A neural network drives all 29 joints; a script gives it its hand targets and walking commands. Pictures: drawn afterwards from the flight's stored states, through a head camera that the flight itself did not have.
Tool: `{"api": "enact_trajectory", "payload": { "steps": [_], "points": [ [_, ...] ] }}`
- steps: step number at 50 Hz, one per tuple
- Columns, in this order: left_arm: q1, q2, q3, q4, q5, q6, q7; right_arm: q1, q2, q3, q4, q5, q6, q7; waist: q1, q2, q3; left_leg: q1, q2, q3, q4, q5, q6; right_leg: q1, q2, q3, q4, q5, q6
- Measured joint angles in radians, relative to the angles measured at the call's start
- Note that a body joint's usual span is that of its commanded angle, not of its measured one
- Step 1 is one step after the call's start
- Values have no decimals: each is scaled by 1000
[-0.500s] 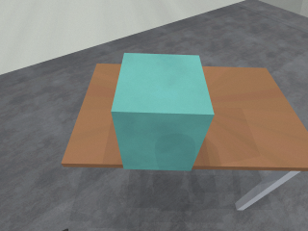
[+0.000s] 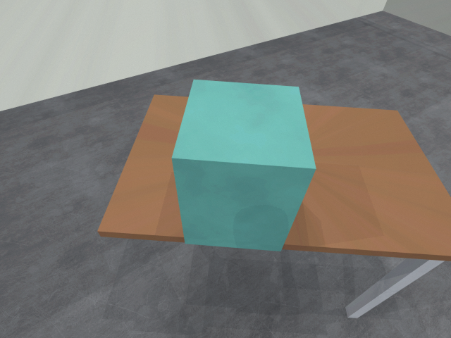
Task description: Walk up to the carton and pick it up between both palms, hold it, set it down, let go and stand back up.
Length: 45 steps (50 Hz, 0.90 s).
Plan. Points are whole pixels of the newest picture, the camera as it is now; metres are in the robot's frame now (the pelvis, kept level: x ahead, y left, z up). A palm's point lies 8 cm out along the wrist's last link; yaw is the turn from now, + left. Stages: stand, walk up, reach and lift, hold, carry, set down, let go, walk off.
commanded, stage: stand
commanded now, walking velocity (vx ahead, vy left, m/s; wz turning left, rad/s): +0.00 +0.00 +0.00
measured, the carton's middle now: (239, 169) +0.43 -0.03 +0.03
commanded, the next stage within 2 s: none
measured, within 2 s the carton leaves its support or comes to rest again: neither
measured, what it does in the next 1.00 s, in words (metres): stands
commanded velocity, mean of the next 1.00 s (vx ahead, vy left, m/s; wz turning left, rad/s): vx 0.00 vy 0.00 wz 0.00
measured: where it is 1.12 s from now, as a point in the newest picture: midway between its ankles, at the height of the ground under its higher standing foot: outside the picture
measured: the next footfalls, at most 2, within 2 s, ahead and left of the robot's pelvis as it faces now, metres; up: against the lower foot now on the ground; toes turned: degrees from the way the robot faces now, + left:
none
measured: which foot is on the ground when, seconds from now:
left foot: down 0.00-1.00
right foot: down 0.00-1.00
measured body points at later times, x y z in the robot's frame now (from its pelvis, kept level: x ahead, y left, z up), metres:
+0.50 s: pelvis +0.01 -0.01 +0.00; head +0.01 -0.01 +0.45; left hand -0.03 +0.20 -0.16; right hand +0.00 -0.22 -0.16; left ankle +0.06 +0.15 -0.74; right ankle -0.05 -0.10 -0.74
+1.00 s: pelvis +0.03 -0.03 +0.00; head +0.04 -0.03 +0.45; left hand -0.03 +0.18 -0.16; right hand +0.00 -0.23 -0.17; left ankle +0.06 +0.15 -0.74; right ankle -0.05 -0.10 -0.74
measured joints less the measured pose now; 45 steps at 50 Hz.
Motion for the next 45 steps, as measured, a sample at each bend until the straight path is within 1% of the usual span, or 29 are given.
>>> {"api": "enact_trajectory", "payload": {
  "steps": [8, 23, 36, 45],
  "points": [
    [-5, -22, -5, 47, -4, -2, 3, 1, 20, 13, 43, 4, 0, -10, -2, 0, 16, 8, 2, -8, -1, -3, -5, 13, 3, -8, -4, -4, -4],
    [-24, -48, -13, 100, -8, -2, 10, -32, 39, 25, 101, 9, 2, -25, 0, 5, 29, 22, 5, -16, 9, -22, -16, 29, 8, -15, 5, -25, -13],
    [-18, -67, -22, 123, -9, -2, 15, -53, 47, 31, 142, 13, 10, -32, 4, 6, 45, 35, 12, -18, 13, -36, -26, 41, 14, -17, 11, -42, -23],
    [-14, -73, -23, 134, -9, -3, 18, -65, 45, 30, 160, 14, 14, -36, -1, 9, 55, 39, 17, -17, 18, -48, -32, 46, 20, -15, 14, -52, -28]
  ]
}}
